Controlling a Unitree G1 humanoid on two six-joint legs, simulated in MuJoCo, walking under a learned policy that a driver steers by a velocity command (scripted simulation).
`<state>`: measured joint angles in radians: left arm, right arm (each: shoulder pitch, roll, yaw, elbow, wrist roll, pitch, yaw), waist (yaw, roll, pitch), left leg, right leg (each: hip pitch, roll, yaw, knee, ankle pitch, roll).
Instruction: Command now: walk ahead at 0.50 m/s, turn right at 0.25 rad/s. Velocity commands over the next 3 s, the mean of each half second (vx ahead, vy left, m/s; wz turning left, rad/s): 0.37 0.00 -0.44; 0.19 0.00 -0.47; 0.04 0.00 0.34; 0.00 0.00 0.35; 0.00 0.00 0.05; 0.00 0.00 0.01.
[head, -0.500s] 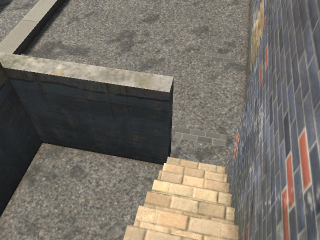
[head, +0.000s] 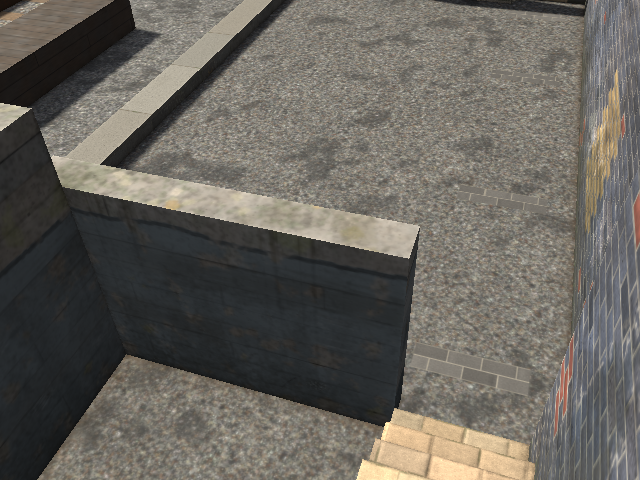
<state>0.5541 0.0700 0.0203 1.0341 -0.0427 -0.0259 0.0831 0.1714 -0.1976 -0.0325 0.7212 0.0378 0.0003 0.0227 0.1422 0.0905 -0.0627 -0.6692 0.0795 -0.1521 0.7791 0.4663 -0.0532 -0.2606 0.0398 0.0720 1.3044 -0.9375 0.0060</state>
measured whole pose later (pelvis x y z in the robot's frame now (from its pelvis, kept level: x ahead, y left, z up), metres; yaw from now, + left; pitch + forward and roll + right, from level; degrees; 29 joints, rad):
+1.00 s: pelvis +0.39 -0.08 -0.33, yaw -27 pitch +1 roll -2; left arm 0.29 0.18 -0.03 1.08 0.00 0.04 0.04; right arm 0.21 -0.27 -0.07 0.75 0.01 0.01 -0.02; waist -0.01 0.10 0.09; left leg -0.64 0.00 -0.28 1.27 -0.17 -0.16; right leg -0.30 0.10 -0.02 0.75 -0.45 -0.08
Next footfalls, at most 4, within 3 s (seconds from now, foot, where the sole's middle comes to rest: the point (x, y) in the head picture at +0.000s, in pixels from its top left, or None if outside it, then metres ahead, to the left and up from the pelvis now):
0.08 left None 0.16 0.16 -0.86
0.80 right None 0.34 -0.15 -1.07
1.24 left None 0.59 0.00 -1.29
1.56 right None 0.60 -0.27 -1.29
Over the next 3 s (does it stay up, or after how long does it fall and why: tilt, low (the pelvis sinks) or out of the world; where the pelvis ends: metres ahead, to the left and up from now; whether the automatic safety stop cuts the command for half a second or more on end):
stays up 0.57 -0.11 -0.50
